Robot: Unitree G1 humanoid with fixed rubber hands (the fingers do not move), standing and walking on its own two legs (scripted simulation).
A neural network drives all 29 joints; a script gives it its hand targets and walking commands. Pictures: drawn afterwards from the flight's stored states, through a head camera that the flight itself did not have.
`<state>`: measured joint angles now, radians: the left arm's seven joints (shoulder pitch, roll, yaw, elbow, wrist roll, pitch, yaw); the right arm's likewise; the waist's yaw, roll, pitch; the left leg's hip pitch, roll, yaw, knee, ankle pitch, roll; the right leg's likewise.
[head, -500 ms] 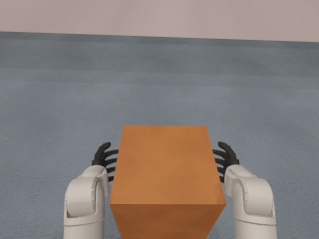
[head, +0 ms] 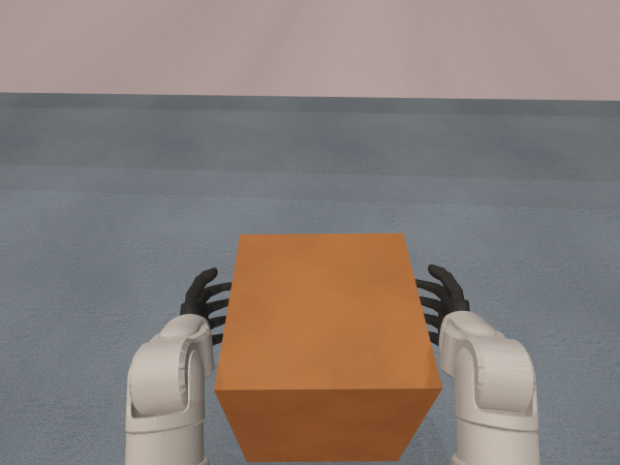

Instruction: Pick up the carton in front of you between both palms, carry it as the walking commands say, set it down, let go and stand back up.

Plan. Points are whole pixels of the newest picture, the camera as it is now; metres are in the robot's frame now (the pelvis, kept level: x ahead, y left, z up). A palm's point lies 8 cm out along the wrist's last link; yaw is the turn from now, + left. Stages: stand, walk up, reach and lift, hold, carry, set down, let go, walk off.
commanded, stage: carry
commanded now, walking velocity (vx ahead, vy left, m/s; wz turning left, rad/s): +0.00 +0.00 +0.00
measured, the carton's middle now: (322, 352) +0.28 +0.00 +0.00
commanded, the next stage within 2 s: hold in 1.46 s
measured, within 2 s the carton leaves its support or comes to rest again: neither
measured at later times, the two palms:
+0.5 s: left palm (189, 345) +0.27 +0.17 +0.04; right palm (424, 338) +0.27 -0.13 +0.04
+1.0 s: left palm (181, 363) +0.25 +0.17 +0.04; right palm (424, 356) +0.25 -0.12 +0.04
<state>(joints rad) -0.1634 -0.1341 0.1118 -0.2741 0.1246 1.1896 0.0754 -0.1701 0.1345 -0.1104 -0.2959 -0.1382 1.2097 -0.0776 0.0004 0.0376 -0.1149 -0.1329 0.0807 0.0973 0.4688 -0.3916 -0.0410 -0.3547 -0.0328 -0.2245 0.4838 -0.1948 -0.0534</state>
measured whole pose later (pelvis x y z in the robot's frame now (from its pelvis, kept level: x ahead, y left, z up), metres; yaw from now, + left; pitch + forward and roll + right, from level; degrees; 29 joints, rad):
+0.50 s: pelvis +0.00 +0.02 -0.01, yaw +1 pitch +2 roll -1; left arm -0.14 -0.13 0.11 0.03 0.21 0.87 0.03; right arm -0.14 0.13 -0.11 0.02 -0.21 0.87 -0.03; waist 0.00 0.02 -0.12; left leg -0.13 0.06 0.14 0.55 -0.45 -0.01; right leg -0.37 -0.07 -0.19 0.59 -0.25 -0.02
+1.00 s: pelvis -0.04 +0.02 +0.00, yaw +1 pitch +1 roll +0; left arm -0.22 -0.14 0.18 0.19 0.25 0.73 0.02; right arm -0.22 0.14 -0.17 0.18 -0.25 0.73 -0.02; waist 0.00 0.01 -0.10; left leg -0.18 0.05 0.15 0.54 -0.39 0.01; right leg -0.38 -0.09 -0.19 0.52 -0.16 -0.02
